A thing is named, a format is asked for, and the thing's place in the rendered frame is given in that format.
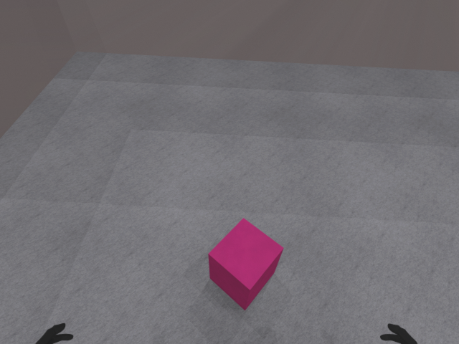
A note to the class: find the carton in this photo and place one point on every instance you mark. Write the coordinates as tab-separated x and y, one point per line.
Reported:
243	262

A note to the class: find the left robot hand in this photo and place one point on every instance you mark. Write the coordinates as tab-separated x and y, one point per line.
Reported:
51	336

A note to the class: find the right robot hand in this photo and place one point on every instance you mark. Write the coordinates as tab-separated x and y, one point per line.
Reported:
402	336

